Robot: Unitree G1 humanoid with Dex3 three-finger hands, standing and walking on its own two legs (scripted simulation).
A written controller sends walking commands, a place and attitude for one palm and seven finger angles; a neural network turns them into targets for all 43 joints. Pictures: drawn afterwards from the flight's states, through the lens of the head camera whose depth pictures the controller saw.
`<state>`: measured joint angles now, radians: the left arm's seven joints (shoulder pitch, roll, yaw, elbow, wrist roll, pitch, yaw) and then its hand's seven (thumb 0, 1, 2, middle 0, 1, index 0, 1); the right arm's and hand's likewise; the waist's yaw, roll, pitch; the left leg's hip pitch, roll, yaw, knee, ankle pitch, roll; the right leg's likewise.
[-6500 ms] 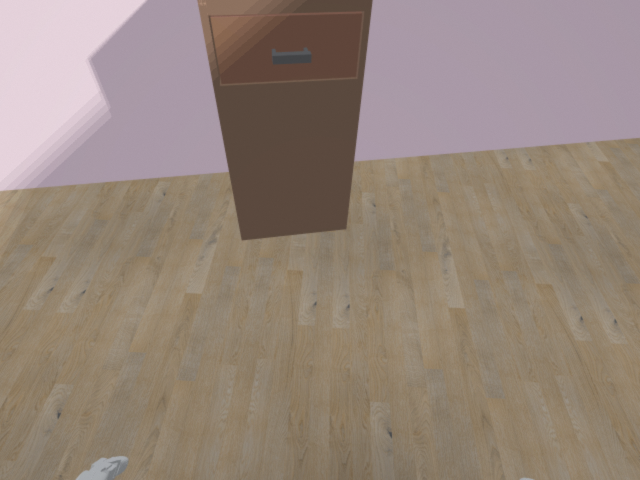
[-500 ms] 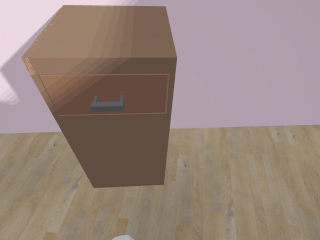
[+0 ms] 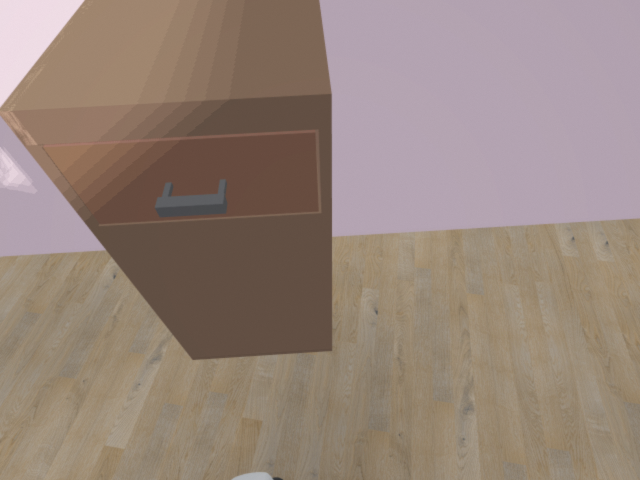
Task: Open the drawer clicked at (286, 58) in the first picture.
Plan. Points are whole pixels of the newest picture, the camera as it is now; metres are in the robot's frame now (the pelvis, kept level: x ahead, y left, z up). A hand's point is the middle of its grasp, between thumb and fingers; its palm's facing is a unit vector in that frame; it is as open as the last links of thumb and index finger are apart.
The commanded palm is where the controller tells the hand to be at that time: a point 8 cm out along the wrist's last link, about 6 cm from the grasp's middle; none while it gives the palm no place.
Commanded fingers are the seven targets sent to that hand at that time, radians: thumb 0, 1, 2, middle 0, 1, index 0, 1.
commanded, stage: come to a stop and stand still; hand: left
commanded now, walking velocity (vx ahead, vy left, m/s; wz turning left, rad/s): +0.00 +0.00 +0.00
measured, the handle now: (193, 196) +0.51 +0.25 +0.02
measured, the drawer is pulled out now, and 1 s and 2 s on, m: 0.00 0.00 0.00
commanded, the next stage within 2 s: look again from close up in 1.64 s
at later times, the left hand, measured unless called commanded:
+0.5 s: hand out of the picture -0.01 +0.12 -0.16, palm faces +0.11 -0.97 -0.20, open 7.2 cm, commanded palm none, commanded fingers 0.00 0.90 0.90 -0.20 -0.30 -0.20 -0.30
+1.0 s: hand out of the picture -0.07 +0.11 -0.17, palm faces +0.09 -0.99 -0.14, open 7.4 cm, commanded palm none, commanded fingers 0.00 0.90 0.90 -0.20 -0.30 -0.20 -0.30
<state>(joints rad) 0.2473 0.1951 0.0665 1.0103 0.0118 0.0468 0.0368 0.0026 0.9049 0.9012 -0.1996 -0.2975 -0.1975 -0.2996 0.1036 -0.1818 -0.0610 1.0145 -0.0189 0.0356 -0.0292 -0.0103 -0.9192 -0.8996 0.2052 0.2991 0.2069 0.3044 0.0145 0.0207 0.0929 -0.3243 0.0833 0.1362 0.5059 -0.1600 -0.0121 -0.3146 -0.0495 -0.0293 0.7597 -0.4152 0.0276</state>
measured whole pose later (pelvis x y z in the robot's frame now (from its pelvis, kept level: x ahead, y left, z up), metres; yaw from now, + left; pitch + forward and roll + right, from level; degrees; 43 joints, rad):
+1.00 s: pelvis -0.04 -0.04 +0.01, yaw +1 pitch +0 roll +0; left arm 0.33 0.10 0.01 1.16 0.00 -0.01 0.04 0.00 0.90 0.90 -0.20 -0.30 -0.20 -0.30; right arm 0.37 -0.10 0.01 1.16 -0.01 -0.01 -0.04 0.00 -0.91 -0.90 0.20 0.30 0.20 0.30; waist 0.00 0.00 0.00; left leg -0.10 0.01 0.05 0.38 -0.27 0.01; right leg -0.22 0.01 -0.08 0.39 -0.17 -0.04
